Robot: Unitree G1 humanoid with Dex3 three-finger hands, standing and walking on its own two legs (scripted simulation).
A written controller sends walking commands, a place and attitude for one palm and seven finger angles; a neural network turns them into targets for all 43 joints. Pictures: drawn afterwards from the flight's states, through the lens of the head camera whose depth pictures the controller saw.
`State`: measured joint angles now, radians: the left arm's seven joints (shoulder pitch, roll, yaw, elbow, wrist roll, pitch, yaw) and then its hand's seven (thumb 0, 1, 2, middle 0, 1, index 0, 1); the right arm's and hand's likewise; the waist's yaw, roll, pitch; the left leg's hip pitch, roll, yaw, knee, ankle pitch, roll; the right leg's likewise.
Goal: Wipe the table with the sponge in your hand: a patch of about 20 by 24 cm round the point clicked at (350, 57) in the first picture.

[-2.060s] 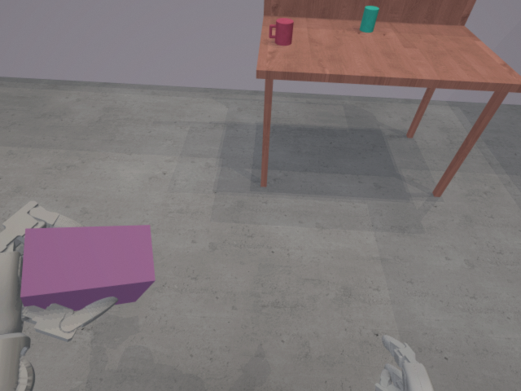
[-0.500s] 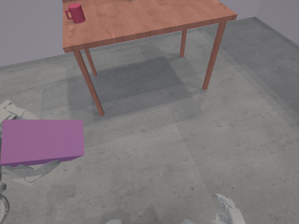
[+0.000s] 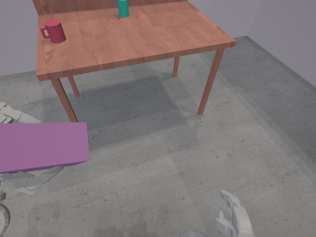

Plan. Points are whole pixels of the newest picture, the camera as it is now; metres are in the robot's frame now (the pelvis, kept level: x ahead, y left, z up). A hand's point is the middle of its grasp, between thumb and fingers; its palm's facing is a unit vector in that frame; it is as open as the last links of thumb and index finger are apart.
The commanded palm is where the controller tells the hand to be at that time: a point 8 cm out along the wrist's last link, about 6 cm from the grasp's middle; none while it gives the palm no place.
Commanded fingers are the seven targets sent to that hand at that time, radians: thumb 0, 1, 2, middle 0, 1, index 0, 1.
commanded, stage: walk to a spot facing it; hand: left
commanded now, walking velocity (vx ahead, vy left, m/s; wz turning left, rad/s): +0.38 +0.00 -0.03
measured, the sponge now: (57, 147) +0.24 +0.20 +0.17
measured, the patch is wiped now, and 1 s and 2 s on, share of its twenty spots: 0.00 0.00 0.00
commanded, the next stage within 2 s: turn to face it in 0.46 s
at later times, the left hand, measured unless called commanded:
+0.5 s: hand (80, 93) +0.37 +0.19 +0.19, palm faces +0.42 -0.76 -0.49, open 10.5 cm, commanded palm +0.30 +0.24 +0.19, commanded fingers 0.00 0.10 1.30 -1.20 -1.60 -1.20 -1.60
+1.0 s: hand (93, 72) +0.45 +0.19 +0.17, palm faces +0.55 -0.74 -0.38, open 10.5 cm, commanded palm +0.40 +0.22 +0.19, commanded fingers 0.00 0.10 1.30 -1.20 -1.60 -1.20 -1.60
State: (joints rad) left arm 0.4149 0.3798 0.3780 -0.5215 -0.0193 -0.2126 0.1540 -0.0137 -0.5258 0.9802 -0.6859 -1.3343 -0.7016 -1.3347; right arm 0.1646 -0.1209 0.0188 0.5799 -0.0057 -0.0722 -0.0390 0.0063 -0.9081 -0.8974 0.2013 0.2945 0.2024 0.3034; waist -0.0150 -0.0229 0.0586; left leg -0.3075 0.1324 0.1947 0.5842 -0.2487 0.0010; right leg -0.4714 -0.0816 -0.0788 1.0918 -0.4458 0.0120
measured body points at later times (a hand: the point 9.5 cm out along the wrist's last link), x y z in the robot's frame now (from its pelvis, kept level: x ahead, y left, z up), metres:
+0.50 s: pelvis +0.17 -0.05 +0.01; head +0.22 -0.05 +0.45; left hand +0.34 +0.23 +0.21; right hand +0.34 -0.31 -0.08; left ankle +0.25 +0.09 -0.69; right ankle +0.12 -0.15 -0.73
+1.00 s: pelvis +0.27 -0.07 -0.01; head +0.28 -0.09 +0.44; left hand +0.42 +0.23 +0.19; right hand +0.48 -0.24 -0.10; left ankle +0.27 +0.06 -0.71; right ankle +0.31 -0.18 -0.73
